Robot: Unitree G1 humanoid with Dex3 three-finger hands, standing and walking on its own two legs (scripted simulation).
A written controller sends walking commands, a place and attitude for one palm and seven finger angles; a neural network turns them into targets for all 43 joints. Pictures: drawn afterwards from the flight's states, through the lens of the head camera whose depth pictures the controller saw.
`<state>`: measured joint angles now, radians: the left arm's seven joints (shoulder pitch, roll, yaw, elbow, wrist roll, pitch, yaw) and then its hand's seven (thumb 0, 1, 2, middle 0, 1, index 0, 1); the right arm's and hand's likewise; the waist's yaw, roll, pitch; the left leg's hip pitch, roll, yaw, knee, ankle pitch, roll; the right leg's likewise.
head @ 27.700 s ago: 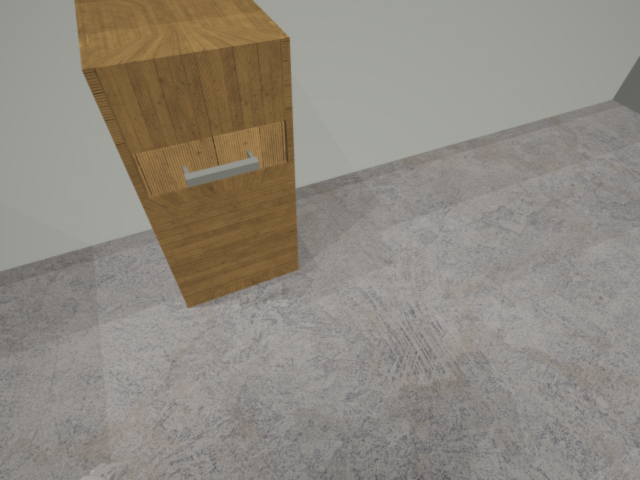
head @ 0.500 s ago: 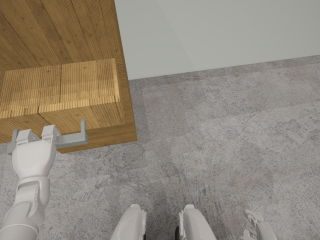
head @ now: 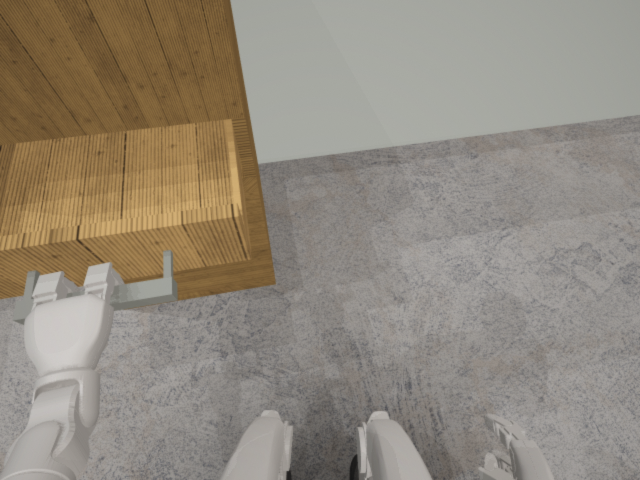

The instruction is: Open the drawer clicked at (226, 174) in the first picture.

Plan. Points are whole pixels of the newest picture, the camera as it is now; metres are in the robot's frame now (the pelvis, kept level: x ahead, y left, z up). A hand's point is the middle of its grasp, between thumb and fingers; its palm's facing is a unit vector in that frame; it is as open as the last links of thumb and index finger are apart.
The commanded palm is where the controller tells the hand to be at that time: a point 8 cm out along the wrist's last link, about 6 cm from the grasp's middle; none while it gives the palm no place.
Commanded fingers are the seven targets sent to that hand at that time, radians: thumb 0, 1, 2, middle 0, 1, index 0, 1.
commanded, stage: pull the drawer open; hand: left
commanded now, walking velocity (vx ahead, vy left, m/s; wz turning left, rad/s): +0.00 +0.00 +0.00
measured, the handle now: (100, 284) +0.35 +0.32 -0.05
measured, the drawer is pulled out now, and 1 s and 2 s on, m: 0.16 0.20 0.24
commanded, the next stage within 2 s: none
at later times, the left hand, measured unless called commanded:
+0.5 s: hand (93, 348) +0.27 +0.31 -0.06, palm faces -0.04 -0.01 -1.00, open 6.1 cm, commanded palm +0.24 +0.30 -0.02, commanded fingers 0.00 0.90 0.90 -0.40 -1.35 -0.40 -1.35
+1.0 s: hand (92, 361) +0.25 +0.30 -0.06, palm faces -0.05 -0.01 -1.00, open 6.1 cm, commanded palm +0.22 +0.29 -0.02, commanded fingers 0.00 0.90 0.90 -0.40 -1.35 -0.40 -1.35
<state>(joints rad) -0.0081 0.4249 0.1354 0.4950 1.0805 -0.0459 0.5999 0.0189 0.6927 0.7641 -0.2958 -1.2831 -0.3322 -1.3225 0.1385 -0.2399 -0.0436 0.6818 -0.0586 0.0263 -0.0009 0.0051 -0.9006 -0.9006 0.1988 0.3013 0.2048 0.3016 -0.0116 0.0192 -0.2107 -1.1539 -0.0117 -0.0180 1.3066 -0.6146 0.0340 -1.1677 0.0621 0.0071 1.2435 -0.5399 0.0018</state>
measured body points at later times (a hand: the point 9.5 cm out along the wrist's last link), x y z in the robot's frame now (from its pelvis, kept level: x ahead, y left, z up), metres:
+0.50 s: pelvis +0.00 +0.00 +0.00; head +0.13 +0.01 +0.43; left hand +0.26 +0.31 -0.01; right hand +0.17 -0.25 -0.12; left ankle -0.01 +0.10 -0.62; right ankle +0.02 -0.13 -0.62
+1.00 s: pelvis +0.00 +0.00 +0.00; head +0.12 +0.01 +0.44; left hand +0.25 +0.30 -0.01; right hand +0.18 -0.25 -0.12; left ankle -0.01 +0.10 -0.62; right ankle +0.02 -0.13 -0.62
